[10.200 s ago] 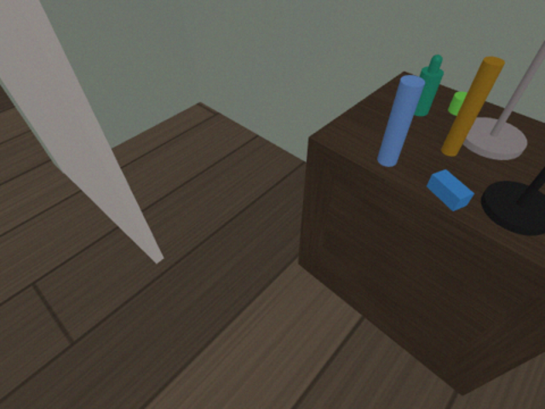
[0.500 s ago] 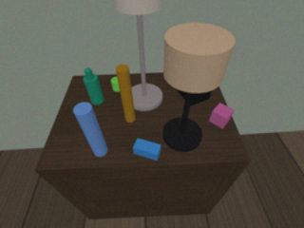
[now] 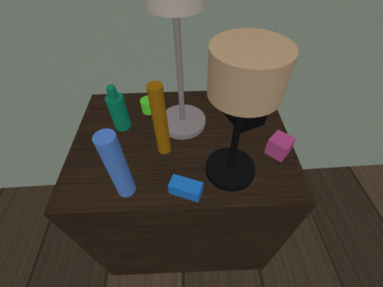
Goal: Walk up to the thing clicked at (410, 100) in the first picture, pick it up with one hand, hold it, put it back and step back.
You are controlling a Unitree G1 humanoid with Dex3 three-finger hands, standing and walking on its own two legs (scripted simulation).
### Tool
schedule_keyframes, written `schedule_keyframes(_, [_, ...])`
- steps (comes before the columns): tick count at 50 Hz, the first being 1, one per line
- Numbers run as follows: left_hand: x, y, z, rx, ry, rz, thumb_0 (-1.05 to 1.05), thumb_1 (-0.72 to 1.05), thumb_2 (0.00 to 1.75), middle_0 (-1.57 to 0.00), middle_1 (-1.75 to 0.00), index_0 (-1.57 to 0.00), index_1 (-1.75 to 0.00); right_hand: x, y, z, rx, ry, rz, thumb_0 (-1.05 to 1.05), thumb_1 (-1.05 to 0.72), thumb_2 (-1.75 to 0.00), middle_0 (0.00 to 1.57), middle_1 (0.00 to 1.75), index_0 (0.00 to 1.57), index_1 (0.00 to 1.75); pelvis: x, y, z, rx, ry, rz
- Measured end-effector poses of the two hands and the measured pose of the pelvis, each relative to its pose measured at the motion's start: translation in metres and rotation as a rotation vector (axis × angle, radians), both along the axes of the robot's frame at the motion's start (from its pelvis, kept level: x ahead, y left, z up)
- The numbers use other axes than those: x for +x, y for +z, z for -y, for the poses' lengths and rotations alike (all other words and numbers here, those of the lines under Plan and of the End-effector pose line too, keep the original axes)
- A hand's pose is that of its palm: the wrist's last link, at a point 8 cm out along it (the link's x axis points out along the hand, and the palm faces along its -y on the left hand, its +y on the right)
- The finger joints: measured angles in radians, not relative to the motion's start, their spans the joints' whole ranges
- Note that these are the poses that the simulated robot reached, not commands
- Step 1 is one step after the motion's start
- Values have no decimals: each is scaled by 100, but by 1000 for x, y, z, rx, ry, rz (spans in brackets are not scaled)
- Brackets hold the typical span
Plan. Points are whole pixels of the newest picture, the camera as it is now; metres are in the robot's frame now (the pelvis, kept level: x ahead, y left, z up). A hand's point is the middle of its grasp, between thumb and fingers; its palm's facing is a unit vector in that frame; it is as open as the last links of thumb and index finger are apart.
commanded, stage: stand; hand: left
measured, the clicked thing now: (117, 166) +0.40 +0.20 +0.00
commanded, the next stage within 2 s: rise first in 0.36 s
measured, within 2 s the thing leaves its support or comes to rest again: neither
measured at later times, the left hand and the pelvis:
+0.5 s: hand out of the picture +0.08 +0.25 -0.15, palm faces -0.02 -0.94 -0.35, open 7.5 cm; pelvis +0.00 +0.00 +0.00, yaw +0 degrees
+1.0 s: hand (74, 277) +0.17 +0.26 -0.06, palm faces +0.27 -0.90 -0.34, open 16.5 cm; pelvis +0.00 +0.01 -0.01, yaw +2 degrees
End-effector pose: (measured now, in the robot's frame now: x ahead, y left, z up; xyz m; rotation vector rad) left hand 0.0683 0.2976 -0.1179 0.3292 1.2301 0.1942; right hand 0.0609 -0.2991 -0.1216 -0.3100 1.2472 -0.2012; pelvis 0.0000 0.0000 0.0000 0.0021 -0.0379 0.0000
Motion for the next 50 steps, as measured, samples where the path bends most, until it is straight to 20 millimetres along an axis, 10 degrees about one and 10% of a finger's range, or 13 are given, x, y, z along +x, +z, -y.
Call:
schedule_keyframes(27, [19, 2, 5, -14, 25, 113, 1, 86, 85, -17, -26, -17, -26, 20, 3, -8, 11, -21, 127, 1, -86, -85, 17, 25, 17, 26, -4, -3, -1, 1, 9, -13])
schedule_keyframes(35, [75, 24, 9, -3, 84, 402, 1, 50, 50, -10, -12, -9, -13, 84, 17, -20, 7, -41, 373, 0, -48, -50, 9, 11, 9, 11, -13, -9, -2, -2, 14, -69])
schedule_keyframes(50, [75, 83, -4, 71, 80, 636, 0, -32, 10, -5, -5, -6, -6, 98, 41, -46, 36, 17, 516, 0, 30, -10, 6, 5, 5, 5, 3, -5, -7, -4, 28, -25])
